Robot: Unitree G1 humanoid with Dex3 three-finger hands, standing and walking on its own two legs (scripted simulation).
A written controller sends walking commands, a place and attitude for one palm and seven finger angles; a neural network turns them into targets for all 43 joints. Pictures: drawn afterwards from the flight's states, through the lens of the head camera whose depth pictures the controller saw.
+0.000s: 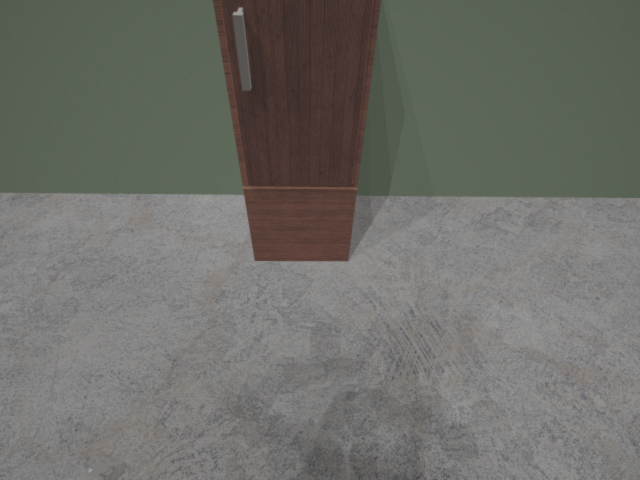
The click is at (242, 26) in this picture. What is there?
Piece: cupboard door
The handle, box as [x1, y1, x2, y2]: [232, 7, 251, 90]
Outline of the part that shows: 239,7 236,12 233,12 232,15 242,90 250,90 251,85 242,8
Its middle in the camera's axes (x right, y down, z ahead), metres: -0.19 -0.45 +0.92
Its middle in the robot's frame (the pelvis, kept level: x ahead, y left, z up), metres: +0.99 +0.24 +0.09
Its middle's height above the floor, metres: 0.86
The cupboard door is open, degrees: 0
